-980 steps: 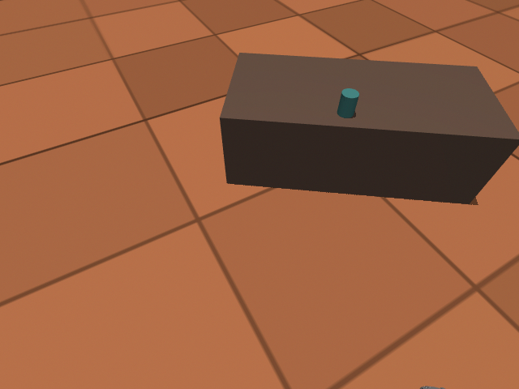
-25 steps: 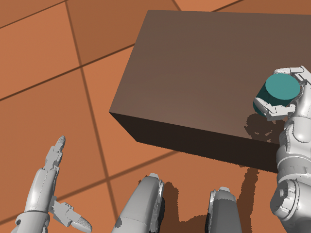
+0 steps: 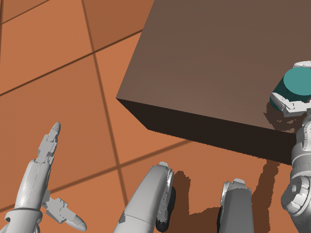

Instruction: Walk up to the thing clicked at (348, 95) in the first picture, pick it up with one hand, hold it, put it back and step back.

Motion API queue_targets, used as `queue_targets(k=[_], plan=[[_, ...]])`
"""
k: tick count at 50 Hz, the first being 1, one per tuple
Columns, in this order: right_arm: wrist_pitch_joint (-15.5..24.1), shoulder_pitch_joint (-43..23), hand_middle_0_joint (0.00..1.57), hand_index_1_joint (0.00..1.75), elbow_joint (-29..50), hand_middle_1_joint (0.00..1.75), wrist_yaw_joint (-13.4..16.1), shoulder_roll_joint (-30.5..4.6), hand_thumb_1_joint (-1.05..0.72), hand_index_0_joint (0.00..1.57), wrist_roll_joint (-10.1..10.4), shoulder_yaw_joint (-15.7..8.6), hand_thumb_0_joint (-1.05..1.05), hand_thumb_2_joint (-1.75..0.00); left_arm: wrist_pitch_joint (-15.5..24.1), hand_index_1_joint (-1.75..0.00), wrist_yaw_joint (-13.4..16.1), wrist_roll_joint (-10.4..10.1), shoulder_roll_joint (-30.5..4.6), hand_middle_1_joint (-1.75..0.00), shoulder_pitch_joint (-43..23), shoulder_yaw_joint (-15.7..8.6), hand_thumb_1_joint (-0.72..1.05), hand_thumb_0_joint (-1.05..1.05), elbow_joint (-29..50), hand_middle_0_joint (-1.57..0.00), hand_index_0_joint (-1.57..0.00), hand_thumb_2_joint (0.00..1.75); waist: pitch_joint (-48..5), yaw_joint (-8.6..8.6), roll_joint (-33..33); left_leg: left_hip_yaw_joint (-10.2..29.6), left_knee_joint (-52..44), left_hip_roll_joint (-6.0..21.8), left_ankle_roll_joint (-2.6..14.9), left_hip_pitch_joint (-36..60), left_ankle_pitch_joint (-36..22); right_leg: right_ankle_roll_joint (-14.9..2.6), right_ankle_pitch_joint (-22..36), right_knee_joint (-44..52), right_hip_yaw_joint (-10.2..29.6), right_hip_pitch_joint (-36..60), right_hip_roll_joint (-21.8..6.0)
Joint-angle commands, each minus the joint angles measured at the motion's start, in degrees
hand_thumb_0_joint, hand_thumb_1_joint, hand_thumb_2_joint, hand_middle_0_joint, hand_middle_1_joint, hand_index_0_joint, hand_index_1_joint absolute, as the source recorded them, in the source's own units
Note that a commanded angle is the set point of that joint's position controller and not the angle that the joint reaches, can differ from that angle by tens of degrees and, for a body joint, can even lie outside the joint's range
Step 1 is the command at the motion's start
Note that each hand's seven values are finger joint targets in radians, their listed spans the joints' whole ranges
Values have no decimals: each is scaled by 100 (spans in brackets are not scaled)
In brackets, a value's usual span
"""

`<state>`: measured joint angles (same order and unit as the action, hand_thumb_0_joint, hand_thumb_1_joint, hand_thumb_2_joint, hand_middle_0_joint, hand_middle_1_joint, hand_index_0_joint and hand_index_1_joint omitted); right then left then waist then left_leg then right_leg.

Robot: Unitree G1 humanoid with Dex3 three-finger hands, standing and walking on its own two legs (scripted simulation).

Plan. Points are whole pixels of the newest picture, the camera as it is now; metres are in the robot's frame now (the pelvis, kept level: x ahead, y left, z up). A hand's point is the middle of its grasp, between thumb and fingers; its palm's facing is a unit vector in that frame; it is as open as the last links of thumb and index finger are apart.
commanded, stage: lower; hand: right
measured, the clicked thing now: (292, 91) +0.49 -0.21 -0.06
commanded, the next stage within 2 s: loosen in 0.92 s
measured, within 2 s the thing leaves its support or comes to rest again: rests again in 0.78 s
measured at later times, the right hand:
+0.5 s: hand (289, 95) +0.49 -0.21 -0.08, palm faces +0.20 +0.98 +0.01, open 10.1 cm
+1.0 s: hand (287, 97) +0.49 -0.22 -0.10, palm faces +0.19 +0.98 +0.01, open 10.1 cm
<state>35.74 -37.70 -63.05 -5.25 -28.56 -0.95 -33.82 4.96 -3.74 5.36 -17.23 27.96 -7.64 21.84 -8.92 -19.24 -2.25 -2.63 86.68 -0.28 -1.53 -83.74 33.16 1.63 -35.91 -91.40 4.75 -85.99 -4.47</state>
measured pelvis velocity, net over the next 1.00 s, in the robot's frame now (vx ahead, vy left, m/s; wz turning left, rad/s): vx -0.02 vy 0.00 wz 0.02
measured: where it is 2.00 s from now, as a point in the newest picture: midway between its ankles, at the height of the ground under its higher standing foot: (192, 226)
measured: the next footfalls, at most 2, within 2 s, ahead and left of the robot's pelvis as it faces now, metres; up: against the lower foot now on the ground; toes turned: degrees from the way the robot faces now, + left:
none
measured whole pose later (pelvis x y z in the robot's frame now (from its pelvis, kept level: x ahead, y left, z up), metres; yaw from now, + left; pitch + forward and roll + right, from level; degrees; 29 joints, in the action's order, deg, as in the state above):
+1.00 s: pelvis -0.02 +0.00 -0.05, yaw +1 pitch +32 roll +6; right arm 35.0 -40.5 -63.4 -5.2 -33.9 -2.6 -36.3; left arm 7.7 -5.0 3.9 -21.0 28.9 -12.7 31.4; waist -8.4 -22.9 -3.0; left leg -2.8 96.2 -0.4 -1.9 -94.4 34.0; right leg 1.5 -37.0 -101.4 5.9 -97.0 -4.1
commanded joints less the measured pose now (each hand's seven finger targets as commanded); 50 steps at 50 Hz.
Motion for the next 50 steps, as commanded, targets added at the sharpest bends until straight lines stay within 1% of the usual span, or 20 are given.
queue_targets(k=[1, 3, 6, 7, 10, 14, 16, 20, 21, 23, 24, 25, 28, 37, 40, 44, 46, 48, 49, 50], plan=[[453, -1959, 130, 147, 1287, 147, 7, -1279, -20, 135, 9, -41, 0, -136, 323, -5, 116, -30, -939, -5, 374, -782, -55, 0, 1086, -4, -4, 7, -3218, 141, 2150, -104, -730, -210, 335, 1343, -1664, -109, 2010, 1130, -26, 2679, 194], [446, -2044, 131, 149, 1346, 148, 28, -1344, -19, 136, -20, -68, 0, -137, 341, -5, 132, -34, -1133, -5, 365, -1003, -55, 0, 1294, -4, -4, 7, -3412, -2, 2103, -84, -733, -206, 318, 1408, -1726, -125, 2024, 1020, -28, 2743, 185], [433, -2008, 134, 152, 1253, 152, 13, -1248, -21, 139, -1, -17, 0, -140, 354, -5, 92, -35, -969, -5, 423, -883, -55, 0, 1138, -4, -4, 6, -3143, 46, 2122, -73, -682, -211, 316, 1261, -1610, -143, 1797, 971, -39, 2418, 198], [423, -1999, 135, 153, 1200, 153, 31, -1321, -21, 140, -15, -97, 0, -141, 367, -5, 103, -53, -1025, -5, 431, -959, -55, 0, 1255, -4, -4, 6, -3152, -60, 1959, -85, -693, -209, 299, 1288, -1601, -156, 1746, 913, -29, 2379, 192], [414, -2044, 134, 153, 1180, 153, 46, -1313, -21, 140, -17, -94, 0, -141, 349, -5, 82, -65, -976, -5, 389, -857, -55, 0, 1211, -4, -4, 6, -2996, 0, 2021, -83, -610, -204, 330, 1135, -1328, -137, 1387, 956, -52, 2129, 221], [421, -2100, 132, 150, 1286, 150, 68, -1490, -22, 137, -66, -146, 0, -138, 396, -5, 111, -73, -1224, -5, 375, -1170, -56, 0, 1347, -4, -4, 7, -3190, -84, 2159, -118, -504, -198, 324, 999, -1397, -137, 1571, 846, -2, 2360, 194], [393, -2017, 133, 151, 1141, 151, 59, -1337, -20, 138, -47, -102, 0, -139, 411, -5, 79, -86, -1122, -5, 419, -1043, -56, 0, 1483, -4, -4, 7, -3159, -102, 1976, -125, -509, -208, 321, 1090, -1413, -155, 1517, 825, -1, 2179, 210], [386, -2023, 132, 150, 1216, 149, 40, -1450, -19, 137, -57, -139, 0, -137, 412, -5, 76, -106, -1119, -4, 475, -1078, -56, 0, 1425, -4, -4, 7, -3162, -77, 2157, -106, -422, -207, 328, 987, -1428, -143, 1581, 753, -18, 2148, 205], [378, -2060, 132, 150, 1179, 150, 17, -1366, -21, 137, -57, -94, 0, -138, 422, -5, 76, -111, -1100, -5, 502, -1076, -55, 0, 1503, -4, -4, 6, -3132, -188, 2078, -116, -417, -205, 319, 959, -1438, -145, 1564, 712, -17, 2133, 202], [378, -2097, 133, 151, 1293, 151, 42, -1631, -21, 138, -74, -226, 0, -139, 440, -5, 88, -113, -1140, -4, 474, -1094, -56, 0, 1520, -4, -4, 6, -3317, -88, 2103, -62, -401, -201, 302, 1029, -1501, -162, 1578, 611, -37, 2098, 202], [386, -2103, 134, 152, 1274, 152, 35, -1550, -22, 139, -74, -181, 0, -140, 434, -5, 82, -97, -1119, -5, 491, -1086, -56, 0, 1504, -4, -4, 6, -3227, -125, 2168, -67, -371, -204, 313, 1024, -1483, -150, 1545, 617, -52, 2007, 213], [374, -2023, 133, 151, 1229, 151, 51, -1600, -22, 138, -71, -243, 0, -139, 454, -5, 79, -102, -1166, -4, 443, -1122, -56, 0, 1653, -4, -4, 7, -3279, -79, 2094, -65, -379, -209, 303, 1076, -1516, -161, 1561, 609, -47, 2011, 203], [354, -2122, 132, 150, 1217, 150, 56, -1591, -22, 137, -94, -191, 0, -138, 465, -5, 93, -111, -1282, -4, 444, -1296, -56, 0, 1590, -4, -4, 7, -3220, -171, 2160, -62, -356, -207, 303, 978, -1451, -159, 1455, 572, -55, 1957, 211], [327, -2159, 130, 148, 1234, 148, 46, -1667, -20, 135, -127, -223, 0, -136, 506, -5, 78, -165, -1278, -4, 413, -1312, -56, 0, 1880, -4, -4, 6, -3122, -259, 2142, -132, -245, -215, 322, 707, -1158, -145, 1162, 557, -3, 1879, 200], [324, -2220, 131, 149, 1144, 149, 35, -1719, -21, 136, -134, -217, 0, -137, 510, -5, 66, -145, -1175, -5, 517, -1223, -56, 0, 1669, -4, -4, 6, -3046, -217, 2213, -74, -184, -209, 318, 661, -1188, -156, 1142, 434, -52, 1682, 205], [298, -2166, 129, 145, 1236, 145, 48, -1807, -22, 134, -136, -260, 0, -134, 565, -5, 90, -179, -1503, -5, 362, -1534, -56, 0, 1970, -5, -4, 6, -3301, -293, 2224, -139, -115, -211, 327, 630, -1172, -138, 1194, 443, 4, 1895, 202], [268, -2126, 130, 146, 1013, 146, -2, -1575, -23, 135, -115, -158, 0, -135, 543, -5, 53, -193, -1291, -5, 515, -1347, -57, 0, 1697, -4, -4, 7, -2924, -291, 2249, -171, -12, -216, 343, 333, -1118, -126, 1205, 416, 23, 1717, 196], [265, -2149, 129, 145, 1065, 145, 38, -1801, -21, 133, -141, -272, 0, -133, 566, -5, 62, -202, -1419, -4, 384, -1506, -57, 0, 1882, -4, -3, 7, -3043, -290, 2200, -156, -16, -216, 334, 410, -1146, -146, 1202, 368, 23, 1692, 189], [244, -2118, 128, 143, 1060, 143, 52, -1833, -22, 132, -151, -325, 0, -132, 567, -5, 66, -203, -1504, -4, 434, -1561, -57, 0, 2072, -5, -4, 7, -3131, -369, 2111, -167, -26, -215, 320, 523, -1223, -150, 1251, 357, 30, 1724, 189], [213, -2072, 127, 144, 979, 144, 53, -1811, -18, 132, -154, -279, 0, -132, 561, -5, 55, -213, -1494, -4, 423, -1537, -57, 0, 2097, -4, -4, 7, -3116, -329, 2045, -146, -41, -217, 318, 531, -1212, -169, 1180, 329, 9, 1631, 191]])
